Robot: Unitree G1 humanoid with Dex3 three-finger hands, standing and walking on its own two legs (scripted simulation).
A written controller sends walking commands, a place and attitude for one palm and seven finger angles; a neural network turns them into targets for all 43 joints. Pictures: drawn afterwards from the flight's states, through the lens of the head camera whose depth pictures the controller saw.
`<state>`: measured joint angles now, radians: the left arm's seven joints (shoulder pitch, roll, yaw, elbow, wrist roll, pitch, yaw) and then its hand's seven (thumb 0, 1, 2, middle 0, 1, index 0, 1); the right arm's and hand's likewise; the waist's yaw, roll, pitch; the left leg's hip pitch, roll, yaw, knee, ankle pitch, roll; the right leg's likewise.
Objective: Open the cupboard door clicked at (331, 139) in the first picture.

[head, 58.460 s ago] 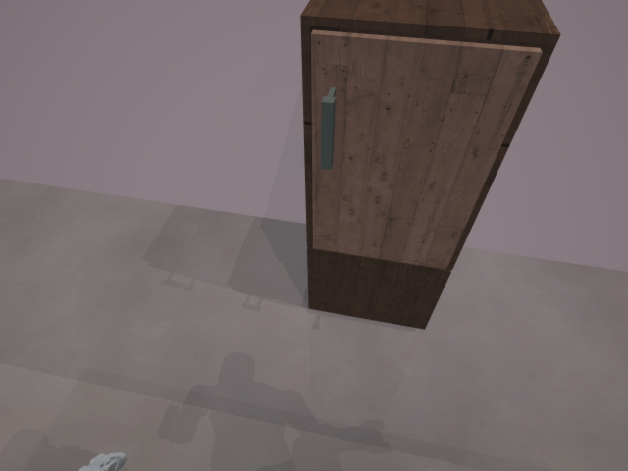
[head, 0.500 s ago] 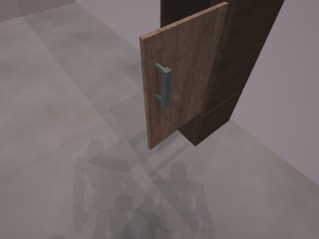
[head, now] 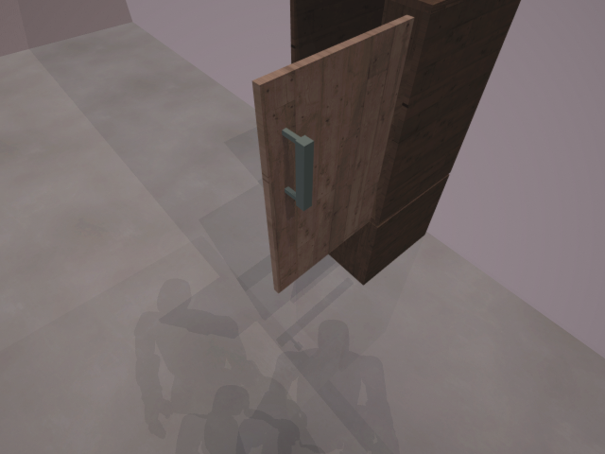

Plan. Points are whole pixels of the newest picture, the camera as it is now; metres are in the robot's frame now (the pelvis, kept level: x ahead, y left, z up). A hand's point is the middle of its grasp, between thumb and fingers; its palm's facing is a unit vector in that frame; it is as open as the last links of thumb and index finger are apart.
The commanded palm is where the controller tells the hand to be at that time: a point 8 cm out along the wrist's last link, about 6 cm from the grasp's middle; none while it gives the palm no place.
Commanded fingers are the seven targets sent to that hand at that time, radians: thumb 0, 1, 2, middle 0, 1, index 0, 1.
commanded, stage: look to check the result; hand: left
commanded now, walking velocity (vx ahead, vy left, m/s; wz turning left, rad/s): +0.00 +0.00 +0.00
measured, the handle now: (296, 170) +0.57 +0.04 +0.04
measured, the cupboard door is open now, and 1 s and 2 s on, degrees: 92 92 92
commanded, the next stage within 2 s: stand and wait in 0.56 s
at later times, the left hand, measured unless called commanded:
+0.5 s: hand out of the picture +0.00 +0.16 -0.17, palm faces +0.04 -0.98 -0.20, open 7.4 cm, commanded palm none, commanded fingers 0.00 0.90 0.90 -0.20 -0.30 -0.20 -0.30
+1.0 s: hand out of the picture +0.04 +0.17 -0.17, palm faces +0.04 -0.97 -0.23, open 7.4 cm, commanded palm none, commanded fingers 0.00 0.90 0.90 -0.20 -0.30 -0.20 -0.30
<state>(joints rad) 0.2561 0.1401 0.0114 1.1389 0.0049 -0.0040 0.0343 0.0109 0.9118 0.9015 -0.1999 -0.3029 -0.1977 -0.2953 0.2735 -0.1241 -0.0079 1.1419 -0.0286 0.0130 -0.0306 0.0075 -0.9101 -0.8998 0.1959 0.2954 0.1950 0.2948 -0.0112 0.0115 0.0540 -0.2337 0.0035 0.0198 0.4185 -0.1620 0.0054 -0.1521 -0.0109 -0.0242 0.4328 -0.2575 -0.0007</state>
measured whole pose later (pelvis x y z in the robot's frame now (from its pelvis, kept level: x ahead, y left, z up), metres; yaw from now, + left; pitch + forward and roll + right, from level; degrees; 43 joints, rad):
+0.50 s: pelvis +0.01 -0.01 +0.00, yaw +0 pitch -1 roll +0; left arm 0.26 0.14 0.01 1.15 0.00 -0.01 0.03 0.01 0.90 0.90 -0.20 -0.30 -0.20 -0.30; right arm 0.23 -0.16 -0.01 1.14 -0.03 0.01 -0.03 0.01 -0.91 -0.90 0.20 0.30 0.20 0.29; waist 0.00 0.01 0.06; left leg -0.22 0.02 0.01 0.40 -0.17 -0.01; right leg -0.13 0.00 -0.04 0.41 -0.26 -0.02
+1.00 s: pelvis +0.02 -0.02 +0.00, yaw +0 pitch -1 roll +0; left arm 0.23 0.18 0.01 1.14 0.00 -0.02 0.03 0.01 0.90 0.90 -0.20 -0.30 -0.20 -0.30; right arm 0.19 -0.19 -0.01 1.14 -0.03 0.01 -0.03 0.01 -0.91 -0.90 0.20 0.30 0.20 0.29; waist 0.00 0.02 0.05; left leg -0.18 0.03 0.00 0.37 -0.17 -0.03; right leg -0.09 0.02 -0.04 0.37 -0.26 -0.03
